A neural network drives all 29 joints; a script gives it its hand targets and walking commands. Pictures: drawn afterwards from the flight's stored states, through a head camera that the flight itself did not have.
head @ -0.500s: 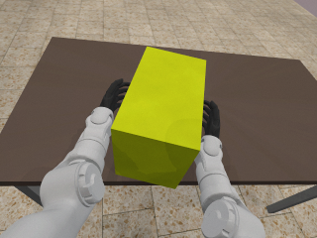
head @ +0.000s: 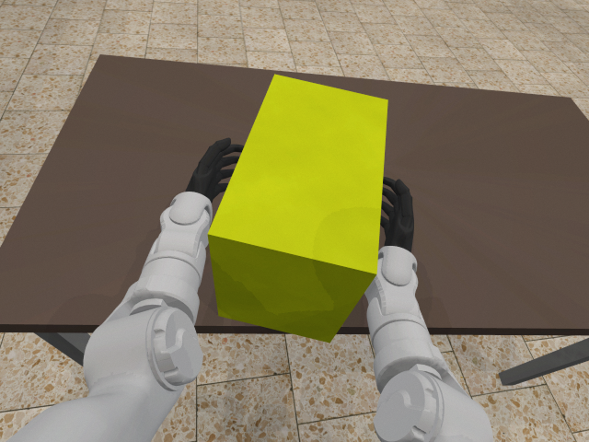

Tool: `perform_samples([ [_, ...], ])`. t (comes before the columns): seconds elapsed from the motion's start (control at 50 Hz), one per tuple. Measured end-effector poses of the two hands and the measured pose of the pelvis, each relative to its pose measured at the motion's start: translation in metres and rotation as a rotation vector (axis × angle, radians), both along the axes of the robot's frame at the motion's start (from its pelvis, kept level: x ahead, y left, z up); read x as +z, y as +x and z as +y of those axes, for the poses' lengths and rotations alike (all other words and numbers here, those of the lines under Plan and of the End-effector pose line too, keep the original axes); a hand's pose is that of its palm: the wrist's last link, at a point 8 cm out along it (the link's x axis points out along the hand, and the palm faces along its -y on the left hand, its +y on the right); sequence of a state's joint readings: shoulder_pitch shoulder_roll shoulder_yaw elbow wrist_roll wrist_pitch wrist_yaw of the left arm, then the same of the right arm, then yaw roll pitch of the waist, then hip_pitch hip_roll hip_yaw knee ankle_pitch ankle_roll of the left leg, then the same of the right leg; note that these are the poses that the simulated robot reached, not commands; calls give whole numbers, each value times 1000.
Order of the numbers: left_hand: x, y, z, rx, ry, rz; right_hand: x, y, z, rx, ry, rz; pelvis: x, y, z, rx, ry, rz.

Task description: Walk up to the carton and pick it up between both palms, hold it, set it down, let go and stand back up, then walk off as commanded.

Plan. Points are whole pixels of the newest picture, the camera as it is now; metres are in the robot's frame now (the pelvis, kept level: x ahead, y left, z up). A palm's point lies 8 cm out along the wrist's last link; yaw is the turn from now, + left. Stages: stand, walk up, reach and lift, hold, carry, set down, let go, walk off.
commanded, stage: reach and lift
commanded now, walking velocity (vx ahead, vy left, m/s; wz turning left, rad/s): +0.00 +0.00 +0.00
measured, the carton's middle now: (302, 209) +0.46 -0.04 +0.02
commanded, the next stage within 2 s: none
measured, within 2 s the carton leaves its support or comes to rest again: leaves its support in 0.84 s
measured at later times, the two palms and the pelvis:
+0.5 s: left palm (201, 195) +0.44 +0.11 +0.06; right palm (395, 239) +0.37 -0.16 +0.06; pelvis +0.01 +0.00 +0.00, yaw -1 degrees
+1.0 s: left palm (200, 208) +0.40 +0.10 +0.09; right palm (409, 248) +0.34 -0.17 +0.08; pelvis -0.02 -0.02 +0.00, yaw +0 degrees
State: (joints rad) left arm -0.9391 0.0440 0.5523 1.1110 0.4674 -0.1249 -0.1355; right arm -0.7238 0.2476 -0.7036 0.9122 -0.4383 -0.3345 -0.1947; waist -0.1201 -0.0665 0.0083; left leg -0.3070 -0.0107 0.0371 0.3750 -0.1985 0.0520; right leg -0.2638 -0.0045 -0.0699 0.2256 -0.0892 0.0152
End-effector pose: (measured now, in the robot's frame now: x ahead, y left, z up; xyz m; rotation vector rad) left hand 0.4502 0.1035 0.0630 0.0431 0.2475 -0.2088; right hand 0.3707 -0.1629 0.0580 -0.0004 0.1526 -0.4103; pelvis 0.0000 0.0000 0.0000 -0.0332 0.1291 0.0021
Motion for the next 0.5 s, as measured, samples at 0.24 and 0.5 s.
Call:
perform_samples([
  [0.24,0,0,0,-4,19,-2,-1,0,0,-1,9,-8,0,4,1,-8,-1,3],
  [0.5,1,-7,2,33,40,-3,-2,0,1,30,20,-17,0,7,-4,-10,-3,-12],
])
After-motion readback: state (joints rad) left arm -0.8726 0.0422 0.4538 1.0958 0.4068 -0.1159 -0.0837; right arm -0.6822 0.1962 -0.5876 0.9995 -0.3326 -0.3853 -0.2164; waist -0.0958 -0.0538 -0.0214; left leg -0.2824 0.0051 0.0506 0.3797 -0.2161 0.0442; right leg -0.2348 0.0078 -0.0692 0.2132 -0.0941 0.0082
